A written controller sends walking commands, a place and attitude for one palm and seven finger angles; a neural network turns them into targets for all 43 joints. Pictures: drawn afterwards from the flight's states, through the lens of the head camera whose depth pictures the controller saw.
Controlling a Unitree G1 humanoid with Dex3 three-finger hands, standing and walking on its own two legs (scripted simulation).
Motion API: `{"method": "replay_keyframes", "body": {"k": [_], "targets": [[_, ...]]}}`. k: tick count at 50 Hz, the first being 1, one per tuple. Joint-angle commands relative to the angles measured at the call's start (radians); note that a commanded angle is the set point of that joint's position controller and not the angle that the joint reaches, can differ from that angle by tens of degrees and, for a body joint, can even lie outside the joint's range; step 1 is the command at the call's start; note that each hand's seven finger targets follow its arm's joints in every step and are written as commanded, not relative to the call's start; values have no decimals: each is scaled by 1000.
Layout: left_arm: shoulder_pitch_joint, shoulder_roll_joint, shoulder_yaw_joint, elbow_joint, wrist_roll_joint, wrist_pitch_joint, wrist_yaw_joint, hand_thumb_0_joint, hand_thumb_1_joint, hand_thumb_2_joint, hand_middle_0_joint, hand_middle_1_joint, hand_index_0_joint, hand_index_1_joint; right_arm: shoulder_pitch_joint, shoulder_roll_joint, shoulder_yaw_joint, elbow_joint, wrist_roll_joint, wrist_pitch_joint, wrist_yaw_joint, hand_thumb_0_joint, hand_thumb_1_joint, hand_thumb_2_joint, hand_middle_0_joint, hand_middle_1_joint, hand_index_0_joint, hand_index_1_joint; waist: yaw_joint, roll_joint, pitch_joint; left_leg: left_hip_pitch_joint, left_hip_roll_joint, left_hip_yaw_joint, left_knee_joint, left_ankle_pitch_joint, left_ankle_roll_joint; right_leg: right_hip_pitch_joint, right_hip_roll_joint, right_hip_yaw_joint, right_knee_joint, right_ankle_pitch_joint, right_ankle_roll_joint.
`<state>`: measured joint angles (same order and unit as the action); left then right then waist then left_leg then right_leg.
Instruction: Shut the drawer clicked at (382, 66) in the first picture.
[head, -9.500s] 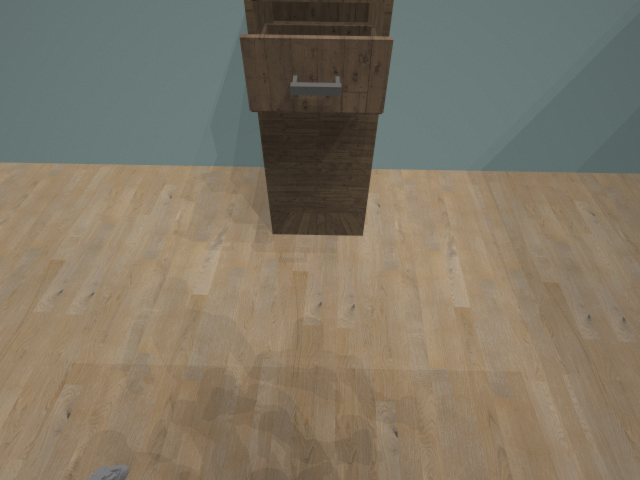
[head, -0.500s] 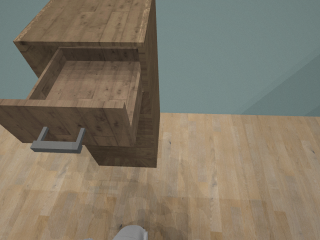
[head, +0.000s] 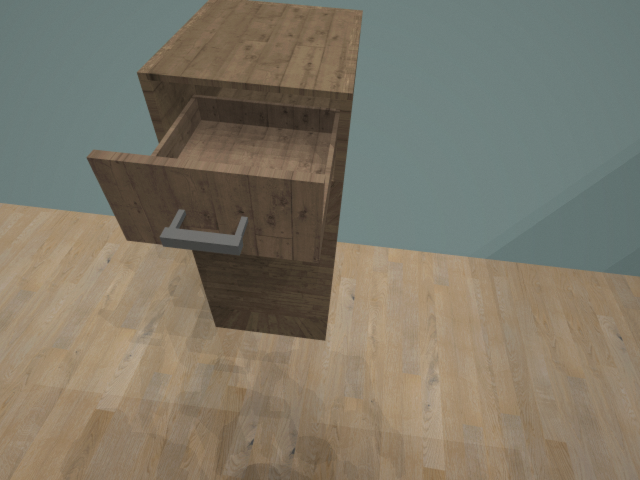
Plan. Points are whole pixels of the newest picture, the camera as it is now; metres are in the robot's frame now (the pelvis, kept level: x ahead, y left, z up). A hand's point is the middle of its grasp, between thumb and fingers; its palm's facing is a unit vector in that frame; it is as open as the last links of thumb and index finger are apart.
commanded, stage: shuffle to correct the standing spot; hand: left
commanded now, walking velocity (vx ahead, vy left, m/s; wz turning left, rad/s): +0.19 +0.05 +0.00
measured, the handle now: (206, 230) +0.45 +0.22 +0.04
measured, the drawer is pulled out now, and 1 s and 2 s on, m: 0.24 0.24 0.24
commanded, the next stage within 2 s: come to a stop and stand still in 0.48 s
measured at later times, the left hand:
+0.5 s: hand out of the picture -0.02 +0.17 -0.18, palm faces +0.10 -0.99 -0.09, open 7.4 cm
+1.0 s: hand (160, 449) +0.19 +0.25 -0.17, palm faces +0.01 -0.97 -0.25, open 7.3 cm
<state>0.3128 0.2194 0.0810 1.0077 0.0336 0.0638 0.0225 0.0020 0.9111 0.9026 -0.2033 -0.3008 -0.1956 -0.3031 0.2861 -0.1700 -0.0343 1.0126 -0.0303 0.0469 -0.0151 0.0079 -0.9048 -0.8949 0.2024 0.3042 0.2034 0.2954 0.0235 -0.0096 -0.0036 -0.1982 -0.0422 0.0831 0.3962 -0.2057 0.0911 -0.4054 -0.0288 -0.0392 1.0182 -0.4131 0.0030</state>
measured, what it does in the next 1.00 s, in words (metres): walks ahead: right foot, then left foot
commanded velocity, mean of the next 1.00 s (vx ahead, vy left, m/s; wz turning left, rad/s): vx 0.05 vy -0.04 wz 0.00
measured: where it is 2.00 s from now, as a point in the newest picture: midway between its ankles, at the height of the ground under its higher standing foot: outside the picture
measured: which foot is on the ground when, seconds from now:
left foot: down 0.00-0.20, up 0.22-0.54, down 0.56-1.00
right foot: up 0.00-0.18, down 0.20-0.56, up 0.58-1.00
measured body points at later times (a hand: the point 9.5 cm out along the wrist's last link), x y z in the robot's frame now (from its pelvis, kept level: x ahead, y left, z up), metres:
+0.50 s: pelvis +0.04 +0.04 +0.00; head +0.07 +0.05 +0.44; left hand -0.03 +0.22 -0.17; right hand +0.05 -0.21 -0.15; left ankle +0.12 +0.18 -0.71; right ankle -0.06 -0.10 -0.74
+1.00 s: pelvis +0.10 +0.05 -0.01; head +0.13 +0.05 +0.44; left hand +0.19 +0.30 -0.15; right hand +0.14 -0.19 -0.16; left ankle +0.14 +0.19 -0.74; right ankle +0.09 -0.08 -0.72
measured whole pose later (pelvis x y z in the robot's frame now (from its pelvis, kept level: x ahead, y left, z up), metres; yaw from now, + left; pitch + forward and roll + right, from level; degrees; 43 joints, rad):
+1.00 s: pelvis +0.10 +0.05 -0.01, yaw -1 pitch +0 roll +0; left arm 0.15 0.21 0.06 0.94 0.02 0.05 0.02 0.00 0.91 0.90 -0.20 -0.30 -0.19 -0.30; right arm 0.18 -0.17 -0.05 1.03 -0.03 0.01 -0.03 0.01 -0.91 -0.89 0.21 0.30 0.21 0.30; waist -0.02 0.00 0.08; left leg -0.30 0.11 0.14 0.49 -0.18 -0.02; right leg -0.35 -0.05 -0.04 0.76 -0.37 0.03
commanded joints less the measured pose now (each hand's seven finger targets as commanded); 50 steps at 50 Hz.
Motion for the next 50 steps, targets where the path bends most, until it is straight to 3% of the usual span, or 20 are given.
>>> {"method": "replay_keyframes", "body": {"k": [1,5,8,10,11,12,14,17,24,26,27,28,29,30,33,36,40,46,48,50], "targets": [[-107,17,-30,-87,0,-40,-7,0,900,900,-200,-300,-200,-300,135,-127,-21,-14,-3,-46,-13,0,-900,-900,200,300,200,300,-83,90,28,190,298,-374,-215,-204,138,-137,-14,-11,-193,-103,-9],[-24,5,-44,-38,-7,-42,-11,0,900,900,-200,-300,-200,-300,119,-139,-13,3,-1,-54,-12,0,-900,-900,200,300,200,300,-48,74,48,57,277,-372,-241,-275,111,67,1,-15,-388,-93,-30],[146,10,-35,31,-12,-56,-6,0,900,900,-200,-300,-200,-300,64,-120,-8,8,9,-52,-8,0,-900,-900,200,300,200,300,30,-32,62,-192,179,-244,-148,-346,14,414,-26,2,-694,34,-55],[196,125,-10,42,-7,-66,9,0,900,900,-200,-300,-200,-300,16,-72,-1,-26,14,-55,1,0,-900,-900,200,300,200,300,57,-343,154,-484,17,-10,263,-277,-81,475,-396,473,-941,-250,-191],[175,110,-14,33,-15,-71,11,0,900,900,-200,-300,-200,-300,-26,-119,-13,-34,-5,-54,12,0,-900,-900,200,300,200,300,46,-197,204,-469,60,-57,389,-246,-76,344,-425,468,-960,-264,-220],[119,81,-17,20,-17,-87,13,0,900,900,-200,-300,-200,-300,-11,-106,-19,-20,-5,-52,21,0,-900,-900,200,300,200,300,12,-196,226,-466,78,-71,456,-172,-76,302,-370,399,-954,-210,-203],[99,40,-30,22,-20,-106,8,0,900,900,-200,-300,-200,-300,6,-82,-20,7,0,-45,32,0,-900,-900,200,300,200,300,-12,-136,263,-436,98,-61,542,-84,-92,247,-301,259,-937,-50,-160],[104,33,-33,31,-18,-125,6,0,900,900,-200,-300,-200,-300,16,-50,-19,13,9,-45,36,0,-900,-900,200,300,200,300,-23,-103,228,-414,116,-33,550,-29,-121,272,-264,126,-905,192,-136],[164,79,-15,89,-2,-120,1,0,900,900,-200,-300,-200,-300,-90,-20,-11,-28,15,-74,39,0,-900,-900,200,300,200,300,13,-155,131,-234,96,54,259,-49,-119,324,-252,50,-721,489,-112],[144,65,-18,89,-6,-112,-1,0,900,900,-200,-300,-200,-300,48,-49,-16,22,9,-90,26,0,-900,-900,200,300,200,300,-55,-111,71,18,59,79,105,48,-108,246,-180,-9,-529,531,-67],[156,40,-25,88,-13,-110,-4,0,900,900,-200,-300,-200,-300,169,-112,-30,58,4,-99,14,0,-900,-900,200,300,200,300,-97,3,-37,203,120,37,82,130,-91,194,-136,-43,-351,453,-42],[193,-18,-33,75,-25,-106,-7,0,900,900,-200,-300,-200,-300,253,-220,-56,74,-5,-107,1,0,-900,-900,200,300,200,300,-111,245,-133,369,374,-272,48,242,-8,-5,-22,-108,-116,40,-2],[147,-25,-37,46,-23,-102,-2,0,900,900,-200,-300,-200,-300,305,-260,-56,82,2,-94,-6,0,-900,-900,200,300,200,300,-132,310,-157,321,485,-435,-85,219,71,-59,21,-45,101,-225,-11],[90,-21,-35,10,-20,-94,2,0,900,900,-200,-300,-200,-300,251,-263,-55,59,2,-85,-5,0,-900,-900,200,300,200,300,-114,177,-58,189,522,-436,-118,144,100,-92,-19,3,202,-215,-29],[56,-48,-40,48,-17,-69,0,0,900,900,-200,-300,-200,-300,31,-118,-7,20,-1,-91,-15,0,-900,-900,200,300,200,300,-36,118,93,-122,415,-233,-164,270,27,-10,-98,46,126,-10,6],[108,-31,-31,51,-18,-29,-5,0,900,900,-200,-300,-200,-300,-28,-132,-14,16,4,-83,-32,0,-900,-900,200,300,200,300,-3,103,33,-107,408,-133,-129,442,35,45,-69,38,51,19,30],[38,7,-14,-10,-8,-1,-7,0,900,900,-200,-300,-200,-300,-33,-163,-35,11,5,-62,-39,0,-900,-900,200,300,200,300,-19,104,16,-48,420,-141,-118,397,64,-28,-42,45,36,20,33],[-40,17,-13,-83,-11,-6,-3,0,900,900,-200,-300,-200,-300,-70,-174,-54,-18,-3,-49,-26,0,-900,-900,200,300,200,300,-24,215,-2,-29,384,-112,-72,391,56,32,-34,11,-169,6,29],[-16,14,-15,-80,-14,-21,0,0,900,900,-200,-300,-200,-300,-80,-183,-62,-26,-2,-42,-19,0,-900,-900,200,300,200,300,-16,215,-33,-27,370,-118,-28,341,42,111,-27,-13,-308,36,25],[41,43,-10,-64,-7,-41,1,0,900,900,-200,-300,-200,-300,-69,-168,-66,-26,5,-35,-12,0,-900,-900,200,300,200,300,6,125,-58,-70,297,-86,80,193,-20,239,-18,-30,-552,221,30]]}}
